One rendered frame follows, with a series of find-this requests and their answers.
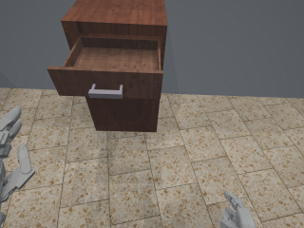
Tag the cabinet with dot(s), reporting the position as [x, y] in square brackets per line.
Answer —
[130, 19]

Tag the robot left hand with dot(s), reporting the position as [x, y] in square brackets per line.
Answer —
[9, 128]

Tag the robot right hand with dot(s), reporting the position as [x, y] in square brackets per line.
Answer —
[242, 218]

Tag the handle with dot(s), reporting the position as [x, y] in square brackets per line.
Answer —
[105, 93]

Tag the drawer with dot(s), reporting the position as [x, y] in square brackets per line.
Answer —
[110, 63]

